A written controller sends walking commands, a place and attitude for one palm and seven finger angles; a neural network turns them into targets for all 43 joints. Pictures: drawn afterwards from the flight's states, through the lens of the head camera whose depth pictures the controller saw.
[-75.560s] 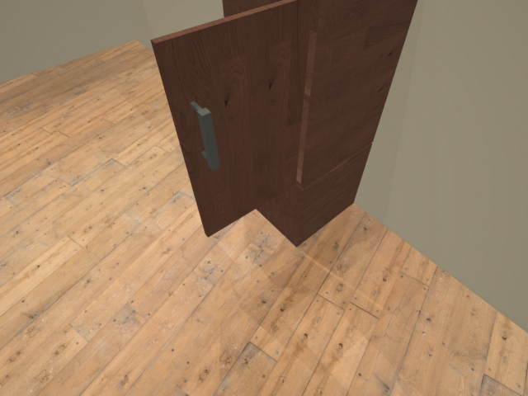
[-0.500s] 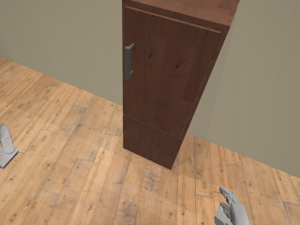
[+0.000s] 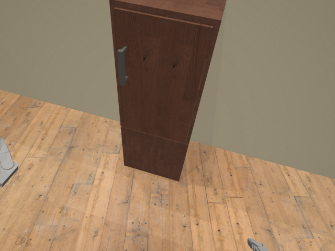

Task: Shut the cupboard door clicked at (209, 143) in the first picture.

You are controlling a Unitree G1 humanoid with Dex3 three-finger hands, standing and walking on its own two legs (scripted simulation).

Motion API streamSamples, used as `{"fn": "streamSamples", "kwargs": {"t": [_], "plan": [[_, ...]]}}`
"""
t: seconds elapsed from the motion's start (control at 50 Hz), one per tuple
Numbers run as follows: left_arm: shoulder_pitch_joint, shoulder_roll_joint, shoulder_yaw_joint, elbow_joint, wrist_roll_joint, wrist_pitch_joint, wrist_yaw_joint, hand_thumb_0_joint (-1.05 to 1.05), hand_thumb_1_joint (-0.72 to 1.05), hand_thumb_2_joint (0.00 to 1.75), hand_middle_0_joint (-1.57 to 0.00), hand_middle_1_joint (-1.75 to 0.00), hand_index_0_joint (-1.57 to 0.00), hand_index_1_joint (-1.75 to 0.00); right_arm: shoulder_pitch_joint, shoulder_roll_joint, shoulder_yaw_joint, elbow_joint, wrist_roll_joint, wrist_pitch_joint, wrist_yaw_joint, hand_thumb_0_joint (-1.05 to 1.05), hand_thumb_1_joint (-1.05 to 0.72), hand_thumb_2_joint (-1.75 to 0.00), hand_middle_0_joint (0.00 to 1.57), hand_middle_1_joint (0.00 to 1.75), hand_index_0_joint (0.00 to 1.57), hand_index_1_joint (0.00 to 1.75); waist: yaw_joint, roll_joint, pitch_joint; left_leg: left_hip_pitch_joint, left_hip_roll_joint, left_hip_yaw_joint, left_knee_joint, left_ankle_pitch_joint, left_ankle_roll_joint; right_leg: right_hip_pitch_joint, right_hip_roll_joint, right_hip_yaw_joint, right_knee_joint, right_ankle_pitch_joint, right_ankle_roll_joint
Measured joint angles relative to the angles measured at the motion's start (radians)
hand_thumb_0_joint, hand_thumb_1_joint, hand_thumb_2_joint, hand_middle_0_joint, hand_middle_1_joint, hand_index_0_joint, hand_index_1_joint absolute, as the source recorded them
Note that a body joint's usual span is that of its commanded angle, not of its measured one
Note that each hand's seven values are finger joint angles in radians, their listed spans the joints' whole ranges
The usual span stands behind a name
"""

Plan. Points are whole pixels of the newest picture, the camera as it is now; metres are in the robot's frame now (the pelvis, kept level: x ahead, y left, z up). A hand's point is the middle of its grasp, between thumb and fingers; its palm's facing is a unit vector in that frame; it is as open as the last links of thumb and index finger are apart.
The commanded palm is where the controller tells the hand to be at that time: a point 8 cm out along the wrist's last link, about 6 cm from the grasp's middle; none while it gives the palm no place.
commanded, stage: stop stepping back and stand still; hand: left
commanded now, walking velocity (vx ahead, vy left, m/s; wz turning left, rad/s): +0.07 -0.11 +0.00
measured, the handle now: (123, 66) +0.79 +0.19 +0.05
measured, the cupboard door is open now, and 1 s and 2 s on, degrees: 0 0 0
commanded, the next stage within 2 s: let the arm hang, fingers relaxed in 0.54 s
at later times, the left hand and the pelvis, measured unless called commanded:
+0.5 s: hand (49, 155) +0.24 +0.23 +0.17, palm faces +0.38 -0.81 -0.44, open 7.4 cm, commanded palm +0.18 +0.27 +0.18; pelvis +0.02 -0.02 +0.00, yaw -3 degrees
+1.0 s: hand out of the picture +0.04 +0.16 -0.18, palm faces +0.04 -0.98 -0.18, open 6.9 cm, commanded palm none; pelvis +0.01 -0.02 +0.00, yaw +0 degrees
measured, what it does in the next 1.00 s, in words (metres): steps on the spot: right foot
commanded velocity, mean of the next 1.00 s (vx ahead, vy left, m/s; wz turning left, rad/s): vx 0.00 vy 0.00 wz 0.00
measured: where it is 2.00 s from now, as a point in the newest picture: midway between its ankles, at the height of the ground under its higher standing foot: outside the picture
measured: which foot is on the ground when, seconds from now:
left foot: down 0.00-1.00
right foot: up 0.00-0.14, down 0.16-1.00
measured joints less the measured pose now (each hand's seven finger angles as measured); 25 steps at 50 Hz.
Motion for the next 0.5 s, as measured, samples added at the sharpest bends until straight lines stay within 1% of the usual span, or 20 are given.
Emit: {"fn": "streamSamples", "kwargs": {"t": [0.04,0.1,0.12,0.14,0.16,0.18,0.22,0.26,0.3,0.34,0.4,0.44,0.5], "plan": [[0.061,0.009,-0.004,-0.036,0.0,-0.006,-0.005,0.02,0.89,0.9,-0.2,-0.3,-0.2,-0.3,0.015,0.016,0.01,-0.013,-0.002,-0.003,0.011,0.01,-0.91,-0.9,0.2,0.3,0.2,0.3,-0.005,0.012,-0.006,0.019,0.016,0.003,-0.063,0.03,-0.006,0.023,0.004,-0.035,-0.08,0.01,0.002],[0.14,0.028,-0.011,-0.069,0.0,-0.013,-0.011,0.02,0.89,0.9,-0.2,-0.31,-0.21,-0.3,0.033,0.027,0.022,-0.035,-0.003,0.003,0.016,0.01,-0.9,-0.9,0.2,0.3,0.21,0.3,-0.004,0.035,-0.022,0.022,0.028,0.006,-0.11,0.03,-0.017,0.114,0.007,-0.087,-0.286,0.019,0.002],[0.155,0.038,-0.008,-0.073,0.0,-0.013,-0.011,0.02,0.89,0.9,-0.21,-0.31,-0.21,-0.3,0.035,0.029,0.024,-0.042,-0.003,0.007,0.015,0.01,-0.9,-0.9,0.2,0.3,0.21,0.3,-0.002,0.035,-0.026,0.015,0.024,0.009,-0.11,0.027,-0.019,0.151,0.004,-0.092,-0.359,0.031,0.0],[0.165,0.052,0.0,-0.075,0.0,-0.014,-0.01,0.02,0.89,0.9,-0.21,-0.31,-0.21,-0.3,0.034,0.03,0.026,-0.05,-0.003,0.01,0.014,0.01,-0.9,-0.9,0.2,0.3,0.21,0.3,0.002,0.028,-0.03,-0.002,0.015,0.015,-0.097,0.025,-0.021,0.185,-0.004,-0.083,-0.423,0.048,-0.009],[0.164,0.059,0.007,-0.069,0.0,-0.016,-0.01,0.02,0.89,0.9,-0.21,-0.31,-0.21,-0.3,0.025,0.025,0.025,-0.054,-0.004,0.013,0.013,0.01,-0.9,-0.9,0.2,0.3,0.21,0.3,0.009,0.029,-0.029,-0.024,0.012,0.021,-0.07,0.025,-0.024,0.193,-0.009,-0.072,-0.463,0.112,-0.022],[0.15,0.052,0.004,-0.053,-0.002,-0.017,-0.011,0.01,0.89,0.9,-0.21,-0.31,-0.21,-0.3,0.009,0.014,0.022,-0.047,-0.005,0.018,0.013,0.01,-0.9,-0.9,0.2,0.3,0.21,0.3,0.016,0.05,-0.018,-0.04,0.021,0.014,-0.038,0.021,-0.028,0.186,0.0,-0.075,-0.453,0.156,-0.033],[0.12,0.033,-0.012,-0.017,-0.009,-0.011,-0.012,0.01,0.89,0.9,-0.21,-0.31,-0.21,-0.3,-0.011,-0.005,0.011,-0.021,0.004,0.028,0.013,0.01,-0.9,-0.9,0.2,0.3,0.21,0.3,0.029,0.08,-0.012,-0.051,0.022,-0.015,0.018,-0.027,-0.039,0.181,0.014,-0.077,-0.419,0.14,-0.043],[0.105,0.006,-0.023,0.008,-0.012,-0.004,-0.008,0.01,0.89,0.9,-0.21,-0.31,-0.21,-0.3,-0.019,-0.021,0.003,-0.004,0.015,0.038,0.014,0.01,-0.9,-0.9,0.2,0.3,0.21,0.3,0.046,0.086,-0.021,-0.048,0.015,-0.036,0.071,-0.057,-0.044,0.185,0.017,-0.067,-0.402,0.109,-0.046],[0.087,-0.019,-0.034,0.022,-0.01,-0.002,-0.003,0.01,0.89,0.9,-0.21,-0.31,-0.21,-0.3,-0.022,-0.035,-0.003,0.001,0.021,0.038,0.011,0.01,-0.9,-0.9,0.2,0.3,0.21,0.3,0.053,0.082,-0.026,-0.022,0.012,-0.043,0.065,-0.052,-0.043,0.194,0.016,-0.062,-0.388,0.088,-0.044],[0.062,-0.035,-0.045,0.03,-0.006,-0.006,-0.003,0.01,0.89,0.9,-0.21,-0.31,-0.21,-0.3,-0.029,-0.042,-0.009,0.003,0.024,0.032,0.004,0.01,-0.9,-0.9,0.2,0.3,0.21,0.3,0.054,0.067,-0.021,0.014,0.002,-0.042,0.03,-0.058,-0.037,0.202,0.005,-0.062,-0.366,0.067,-0.038],[0.039,-0.045,-0.05,0.034,-0.003,-0.007,-0.006,0.02,0.89,0.9,-0.21,-0.31,-0.21,-0.3,-0.056,-0.043,-0.011,-0.014,0.025,0.027,-0.005,0.01,-0.91,-0.9,0.2,0.3,0.2,0.3,0.056,0.035,-0.01,0.042,-0.015,-0.024,-0.004,-0.06,-0.034,0.208,-0.014,-0.048,-0.36,0.059,-0.03],[0.036,-0.038,-0.051,0.024,-0.002,-0.013,-0.01,0.02,0.89,0.9,-0.21,-0.31,-0.21,-0.3,-0.074,-0.042,-0.01,-0.04,0.024,0.02,-0.007,0.01,-0.91,-0.9,0.2,0.3,0.2,0.3,0.048,0.033,-0.006,0.041,-0.013,-0.024,-0.02,-0.05,-0.034,0.207,-0.013,-0.047,-0.376,0.068,-0.03],[0.055,-0.013,-0.042,-0.001,-0.005,-0.028,-0.017,0.02,0.89,0.9,-0.21,-0.31,-0.21,-0.3,-0.099,-0.036,-0.008,-0.076,0.026,0.015,-0.004,0.01,-0.91,-0.9,0.2,0.3,0.2,0.3,0.036,0.037,-0.005,0.032,-0.003,-0.026,-0.037,-0.037,-0.04,0.205,-0.001,-0.048,-0.412,0.09,-0.035]]}}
